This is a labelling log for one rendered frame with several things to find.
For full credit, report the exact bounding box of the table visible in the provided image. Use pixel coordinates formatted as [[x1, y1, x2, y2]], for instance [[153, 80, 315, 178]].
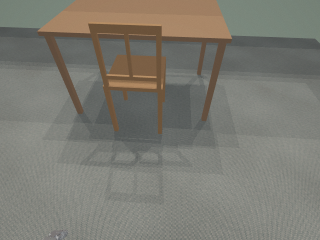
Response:
[[37, 0, 232, 121]]

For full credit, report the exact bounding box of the chair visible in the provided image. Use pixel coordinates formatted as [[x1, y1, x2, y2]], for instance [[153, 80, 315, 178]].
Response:
[[88, 22, 166, 134]]

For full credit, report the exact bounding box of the left robot hand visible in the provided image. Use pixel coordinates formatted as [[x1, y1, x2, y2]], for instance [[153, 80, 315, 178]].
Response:
[[43, 229, 68, 240]]

